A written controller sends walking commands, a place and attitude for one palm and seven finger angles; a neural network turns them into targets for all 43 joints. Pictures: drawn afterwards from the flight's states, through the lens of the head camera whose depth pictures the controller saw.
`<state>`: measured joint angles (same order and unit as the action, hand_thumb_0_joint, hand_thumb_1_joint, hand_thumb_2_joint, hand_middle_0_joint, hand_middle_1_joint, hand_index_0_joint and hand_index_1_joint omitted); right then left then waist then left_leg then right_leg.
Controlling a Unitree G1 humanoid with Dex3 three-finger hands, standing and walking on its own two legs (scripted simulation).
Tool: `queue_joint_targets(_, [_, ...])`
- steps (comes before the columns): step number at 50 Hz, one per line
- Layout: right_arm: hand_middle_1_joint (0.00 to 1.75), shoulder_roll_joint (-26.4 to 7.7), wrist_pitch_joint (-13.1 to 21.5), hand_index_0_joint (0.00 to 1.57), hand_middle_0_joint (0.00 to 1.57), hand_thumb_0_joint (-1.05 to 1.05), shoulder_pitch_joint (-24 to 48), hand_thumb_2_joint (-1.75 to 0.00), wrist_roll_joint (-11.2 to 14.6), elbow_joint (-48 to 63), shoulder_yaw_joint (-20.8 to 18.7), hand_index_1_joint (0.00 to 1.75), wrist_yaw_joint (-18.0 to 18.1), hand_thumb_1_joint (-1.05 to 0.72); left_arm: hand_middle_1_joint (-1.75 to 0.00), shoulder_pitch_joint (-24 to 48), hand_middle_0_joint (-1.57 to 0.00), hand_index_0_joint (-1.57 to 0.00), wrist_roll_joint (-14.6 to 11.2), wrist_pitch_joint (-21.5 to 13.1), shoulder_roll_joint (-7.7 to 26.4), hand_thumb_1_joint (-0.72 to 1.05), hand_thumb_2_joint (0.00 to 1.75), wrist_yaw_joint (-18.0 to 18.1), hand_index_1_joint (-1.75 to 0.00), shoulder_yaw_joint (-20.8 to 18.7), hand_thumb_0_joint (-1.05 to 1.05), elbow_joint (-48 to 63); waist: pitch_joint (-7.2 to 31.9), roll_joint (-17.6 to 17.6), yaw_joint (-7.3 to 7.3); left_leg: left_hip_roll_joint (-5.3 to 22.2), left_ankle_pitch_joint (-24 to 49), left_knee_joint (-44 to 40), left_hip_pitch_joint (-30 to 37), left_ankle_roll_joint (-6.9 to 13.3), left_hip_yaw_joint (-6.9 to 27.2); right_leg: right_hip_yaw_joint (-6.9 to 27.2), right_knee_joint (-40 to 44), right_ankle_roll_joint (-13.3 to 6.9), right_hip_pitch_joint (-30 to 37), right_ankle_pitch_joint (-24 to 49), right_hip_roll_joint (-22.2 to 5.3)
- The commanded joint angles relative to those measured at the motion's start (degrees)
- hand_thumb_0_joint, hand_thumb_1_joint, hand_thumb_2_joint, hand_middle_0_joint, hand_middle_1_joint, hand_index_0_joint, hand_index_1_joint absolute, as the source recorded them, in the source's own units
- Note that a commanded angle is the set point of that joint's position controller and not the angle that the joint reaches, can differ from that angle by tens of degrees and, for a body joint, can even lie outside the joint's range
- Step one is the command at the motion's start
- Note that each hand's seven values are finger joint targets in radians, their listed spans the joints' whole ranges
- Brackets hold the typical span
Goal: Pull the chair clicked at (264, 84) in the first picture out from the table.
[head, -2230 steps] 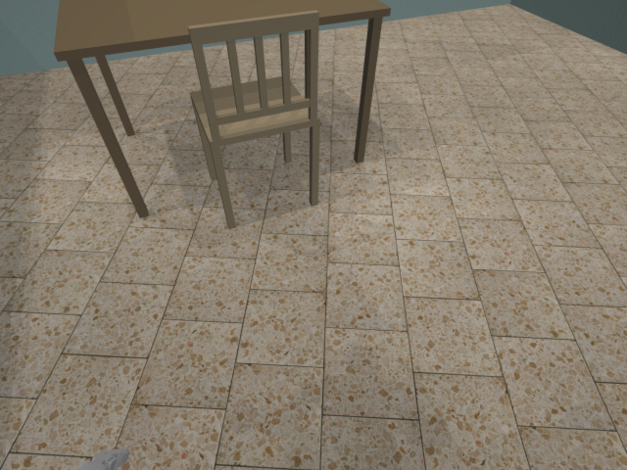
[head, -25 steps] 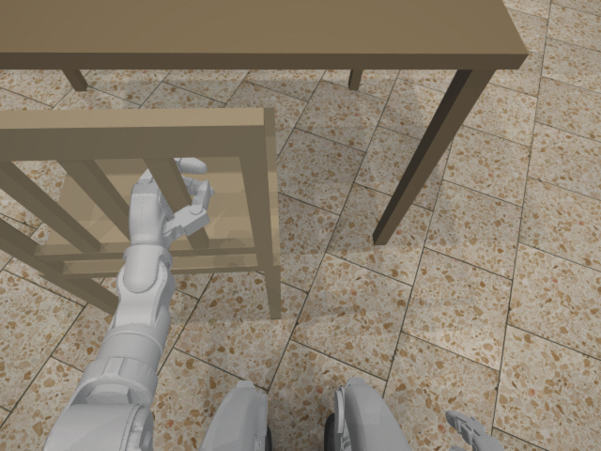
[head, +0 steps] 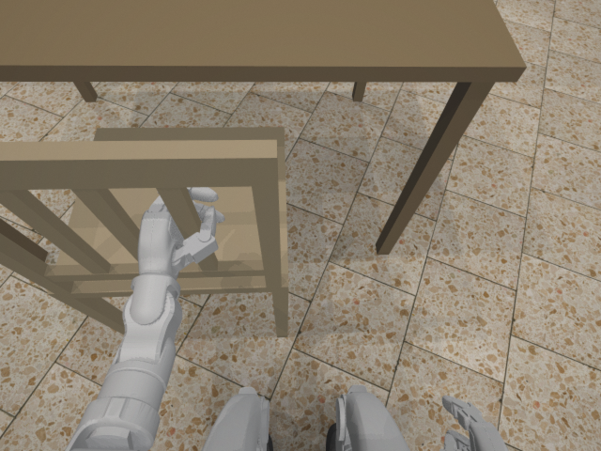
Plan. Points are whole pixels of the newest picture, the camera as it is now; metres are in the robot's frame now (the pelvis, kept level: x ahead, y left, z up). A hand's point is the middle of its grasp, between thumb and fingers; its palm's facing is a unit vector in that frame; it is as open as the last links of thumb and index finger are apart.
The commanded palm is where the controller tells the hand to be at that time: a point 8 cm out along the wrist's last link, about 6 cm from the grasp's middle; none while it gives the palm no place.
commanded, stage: hook a spindle and tug to test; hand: left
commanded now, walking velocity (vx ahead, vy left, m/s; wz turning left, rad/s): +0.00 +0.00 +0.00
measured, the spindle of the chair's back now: (127, 233) +0.39 +0.24 +0.01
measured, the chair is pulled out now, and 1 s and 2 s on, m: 0.04 0.04 0.04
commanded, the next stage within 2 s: open the thumb and straighten the fingers in 0.10 s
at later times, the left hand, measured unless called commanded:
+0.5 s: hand (206, 235) +0.39 +0.13 +0.02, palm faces +0.01 -1.00 -0.01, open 9.5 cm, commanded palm +0.36 +0.18 +0.02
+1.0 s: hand (209, 232) +0.39 +0.13 +0.02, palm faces +0.01 -1.00 -0.02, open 17.3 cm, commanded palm +0.36 +0.18 +0.02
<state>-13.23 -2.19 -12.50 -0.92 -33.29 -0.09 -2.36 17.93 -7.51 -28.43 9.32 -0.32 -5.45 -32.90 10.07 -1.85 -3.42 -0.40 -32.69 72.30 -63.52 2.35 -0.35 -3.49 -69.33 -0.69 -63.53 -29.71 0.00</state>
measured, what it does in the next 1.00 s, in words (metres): stands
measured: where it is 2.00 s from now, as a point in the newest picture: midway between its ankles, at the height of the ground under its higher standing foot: outside the picture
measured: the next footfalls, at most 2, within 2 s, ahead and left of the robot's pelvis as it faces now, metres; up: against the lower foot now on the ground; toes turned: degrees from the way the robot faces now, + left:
none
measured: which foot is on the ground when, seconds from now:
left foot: down 0.00-1.00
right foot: down 0.00-1.00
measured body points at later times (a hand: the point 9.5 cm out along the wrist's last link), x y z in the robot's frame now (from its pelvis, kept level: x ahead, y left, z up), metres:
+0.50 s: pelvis -0.01 -0.01 +0.00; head +0.11 +0.00 +0.43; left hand +0.38 +0.19 +0.02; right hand +0.12 -0.25 -0.12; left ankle +0.01 +0.09 -0.63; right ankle +0.03 -0.12 -0.63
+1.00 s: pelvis -0.01 +0.00 +0.00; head +0.11 +0.00 +0.43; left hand +0.38 +0.18 +0.02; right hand +0.10 -0.25 -0.12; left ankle +0.01 +0.09 -0.63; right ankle +0.03 -0.12 -0.63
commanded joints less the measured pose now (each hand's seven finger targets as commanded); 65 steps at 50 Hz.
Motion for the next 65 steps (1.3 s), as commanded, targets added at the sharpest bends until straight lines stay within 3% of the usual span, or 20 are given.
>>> queue_joint_targets(1, [0.3, -8.2, 1.5, 0.2, 0.2, 0.0, -2.9, -0.9, 0.4, 6.4, -3.1, 0.3, 0.8, -0.9, -1.45, 11.9, -0.5, -0.5, 1.2, -3.8, 4.2, 0.9, 0.9, -0.3, -1.45, 0.5, 0.0, 12.6, 24.4, 0.1, -1.12, 0.3, 23.7, -9.0, 16.5, -2.0, 2.9, 1.2, 6.9, -0.9, 14.6, 19.1, 1.2])
queue_joint_targets(4, [0.3, -8.1, 1.6, 0.2, 0.2, 0.0, -2.7, -0.9, 0.4, 6.0, -3.0, 0.3, 1.0, -0.9, -1.45, 14.5, -0.5, -0.5, 1.2, -3.4, 4.9, 0.9, 0.9, -0.3, -1.45, 0.0, 0.0, 12.4, 23.6, 0.3, -1.74, 0.2, 21.7, -8.5, 15.0, -1.8, 2.7, 1.5, 7.0, -0.7, 14.1, 18.1, 1.1])
queue_joint_targets(8, [0.3, -8.0, 1.8, 0.2, 0.2, 0.0, -2.5, -0.9, 0.4, 6.2, -2.8, 0.3, 1.3, -0.9, -1.45, 12.9, -0.5, -0.5, 0.9, -3.2, 6.1, 0.9, 0.9, -0.8, -1.45, -1.5, 0.0, 11.4, 23.7, 1.0, -0.99, -0.1, 20.4, -8.5, 13.5, -1.8, 2.5, 1.9, 7.1, -0.7, 15.6, 17.8, 1.1])
queue_joint_targets(10, [0.3, -8.2, 1.8, 0.2, 0.2, 0.0, -2.6, -0.9, 0.5, 6.0, -2.7, 0.3, 1.5, -0.9, -1.45, 17.4, -0.5, -0.5, 1.0, -3.1, 7.0, 0.9, 0.9, -0.9, -1.45, -1.3, 0.0, 12.3, 23.2, -0.3, -1.88, 0.0, 19.9, -8.5, 13.8, -1.7, 2.8, 1.9, 7.2, -0.8, 14.4, 16.9, 1.1])
queue_joint_targets(18, [0.3, -8.2, 2.6, 0.2, 0.2, 0.0, -2.5, -0.9, 0.8, 5.8, -2.6, 0.3, 2.1, -0.9, -1.45, 17.7, -0.5, -0.5, -0.5, -2.5, 8.1, -0.07, 0.43, -2.6, -1.45, -3.4, 0.0, 10.2, 24.6, 0.9, -1.46, -0.4, 17.5, -8.3, 12.1, -1.4, 2.1, 2.6, 8.1, -0.5, 16.5, 15.7, 0.9])
queue_joint_targets(20, [0.3, -8.3, 2.9, 0.2, 0.2, 0.0, -2.5, -0.9, 0.8, 5.9, -2.5, 0.3, 2.1, -0.9, -1.45, 17.8, -0.5, -0.5, -1.1, -2.5, 8.3, -0.31, 0.32, -2.9, -1.45, -3.4, 0.0, 10.5, 24.7, -0.9, -1.4, -0.4, 18.0, -8.6, 12.8, -1.5, 2.3, 2.5, 8.0, -0.7, 16.2, 15.7, 1.0])
queue_joint_targets(22, [0.3, -8.3, 3.1, 0.2, 0.2, 0.0, -2.6, -0.9, 0.8, 5.2, -2.5, 0.3, 2.3, -0.9, -1.3, 20.6, -0.45, -0.45, -1.2, -2.9, 8.2, -0.55, 0.2, -2.9, -1.3, -3.2, 0.0, 10.5, 24.8, 0.4, -2.38, -0.2, 18.1, -8.0, 12.2, -1.4, 2.2, 2.7, 7.9, -0.4, 15.9, 16.3, 1.0])
queue_joint_targets(27, [0.3, -8.5, 3.5, 0.2, 0.2, 0.0, -3.3, -0.9, 0.7, 5.0, -2.7, 0.3, 2.0, -0.9, -0.94, 19.8, -0.32, -0.32, -0.2, -3.2, 7.2, -0.55, 0.2, -2.8, -0.94, -2.3, 0.0, 8.6, 23.7, -1.7, -1.99, 0.0, 17.8, -8.7, 14.0, -1.8, 2.8, 1.8, 7.6, -0.7, 12.9, 14.0, 1.1])
queue_joint_targets(28, [0.3, -8.6, 3.4, 0.2, 0.2, 0.0, -3.3, -0.9, 0.6, 4.9, -2.7, 0.3, 1.9, -0.9, -0.87, 19.9, -0.3, -0.3, -0.3, -3.0, 7.0, -0.55, 0.2, -2.7, -0.87, -2.3, 0.0, 7.6, 23.3, 0.1, -2.3, 0.0, 16.8, -8.6, 13.1, -1.7, 2.7, 1.9, 7.9, -0.6, 13.1, 13.3, 1.1])
queue_joint_targets(34, [0.3, -8.7, 3.3, 0.2, 0.2, 0.0, -3.8, -0.9, 0.5, 5.1, -2.7, 0.3, 1.6, -0.9, -0.43, 22.1, -0.15, -0.15, 0.6, -2.9, 6.6, -0.55, 0.2, -1.7, -0.43, -1.8, 0.0, 7.2, 23.7, -0.9, -2.4, -0.1, 16.7, -8.9, 13.2, -1.6, 2.8, 1.8, 7.7, -0.7, 12.8, 13.0, 1.1])
queue_joint_targets(36, [0.3, -9.1, 3.3, 0.2, 0.2, 0.0, -4.2, -0.9, 0.4, 4.6, -2.9, 0.3, 1.8, -0.9, -0.29, 24.4, -0.1, -0.1, 0.7, -3.4, 10.0, -0.55, 0.2, -1.4, -0.29, -4.7, 0.0, 7.6, 24.7, -0.9, -2.43, 0.1, 17.7, -8.5, 14.0, -1.7, 3.1, 1.9, 7.4, -0.7, 12.3, 13.5, 1.2])
queue_joint_targets(40, [0.3, -8.8, 3.4, 0.2, 0.2, 0.0, -4.2, -0.9, 0.4, 5.0, -3.0, 0.3, 1.7, -0.9, 0.0, 21.7, 0.0, 0.0, 0.2, -3.6, 7.2, -0.55, 0.2, -1.7, 0.0, -2.6, 0.0, 8.1, 26.0, -1.5, -2.2, 0.2, 20.2, -8.9, 15.9, -1.9, 3.2, 1.6, 7.3, -0.8, 12.9, 15.3, 1.2])
queue_joint_targets(44, [0.3, -8.6, 3.2, 0.2, 0.2, 0.0, -4.0, -0.9, 0.6, 5.1, -2.9, 0.3, 1.6, -0.9, 0.0, 19.3, 0.0, 0.0, -0.2, -3.3, 7.6, -0.55, 0.2, -1.9, 0.0, -3.2, 0.0, 8.1, 25.2, 1.0, -1.79, 0.0, 19.1, -9.0, 13.7, -1.6, 2.4, 2.1, 7.9, -0.5, 15.4, 15.9, 1.2])
queue_joint_targets(47, [0.3, -8.6, 3.2, 0.2, 0.2, 0.0, -3.8, -0.9, 0.6, 5.1, -2.7, 0.3, 1.7, -0.9, 0.0, 19.6, 0.0, 0.0, 0.1, -3.4, 8.5, -0.55, 0.2, -1.9, 0.0, -3.7, 0.0, 7.3, 22.8, 0.3, -1.75, 0.0, 17.0, -9.3, 12.4, -1.6, 2.5, 2.1, 8.1, -0.6, 14.3, 13.9, 1.1])
queue_joint_targets(51, [0.3, -8.6, 3.4, 0.2, 0.2, 0.0, -3.9, -0.9, 0.5, 5.0, -2.8, 0.3, 1.7, -0.9, 0.0, 19.9, 0.0, 0.0, 0.2, -4.1, 8.1, -0.55, 0.2, -2.0, 0.0, -3.5, 0.0, 7.9, 23.5, -0.1, -1.77, 0.0, 18.2, -9.1, 13.6, -1.7, 2.7, 2.0, 7.7, -0.7, 13.8, 14.6, 1.2])
queue_joint_targets(52, [0.3, -8.7, 3.4, 0.2, 0.2, 0.0, -3.9, -0.9, 0.4, 4.5, -2.7, 0.3, 1.8, -0.9, 0.0, 23.2, 0.0, 0.0, 0.4, -4.5, 9.0, -0.55, 0.2, -1.9, 0.0, -3.8, 0.0, 7.9, 23.0, -1.1, -2.49, 0.1, 17.6, -8.7, 13.4, -1.7, 2.8, 2.0, 7.5, -0.7, 12.5, 13.9, 1.1])
queue_joint_targets(56, [0.3, -8.4, 3.2, 0.2, 0.2, 0.0, -3.3, -0.9, 0.6, 5.8, -2.9, 0.3, 1.2, -0.9, 0.0, 14.0, 0.0, 0.0, -0.3, -3.7, 5.4, -0.55, 0.2, -2.7, 0.0, -1.7, 0.0, 8.1, 24.5, -0.9, -0.85, 0.1, 20.0, -9.4, 15.3, -1.9, 2.5, 1.6, 7.6, -0.9, 14.1, 15.7, 1.2])
queue_joint_targets(59, [0.3, -8.4, 2.7, 0.2, 0.2, 0.0, -2.6, -0.9, 1.0, 7.1, -3.0, 0.3, 1.0, -0.9, 0.0, 8.4, 0.0, 0.0, -0.9, -2.9, 6.6, -0.55, 0.2, -2.9, 0.0, -2.4, 0.0, 11.8, 25.2, 0.9, 0.34, 0.1, 20.5, -9.9, 14.9, -1.8, 2.2, 1.8, 7.9, -0.8, 16.7, 17.0, 1.1])
queue_joint_targets(63, [0.3, -8.0, 2.6, 0.2, 0.2, 0.0, -1.9, -0.9, 1.2, 8.0, -2.9, 0.3, 1.2, -0.9, 0.0, 5.0, 0.0, 0.0, -1.0, -2.7, 6.4, -0.55, 0.2, -3.1, 0.0, -1.6, 0.0, 15.9, 22.9, 2.5, 0.07, -0.1, 19.0, -9.9, 12.9, -1.3, 1.7, 2.2, 8.5, -0.5, 18.2, 17.4, 1.1])
queue_joint_targets(65, [0.3, -7.9, 2.9, 0.2, 0.2, 0.0, -1.2, -0.9, 1.1, 8.3, -2.8, 0.3, 1.4, -0.9, 0.0, 4.3, 0.0, 0.0, -1.2, -3.4, 6.2, -0.55, 0.2, -2.9, 0.0, -1.1, 0.0, 18.4, 21.8, 1.0, 0.03, -0.1, 18.5, -9.9, 13.0, -1.3, 2.1, 2.1, 8.4, -0.7, 17.1, 16.4, 1.1])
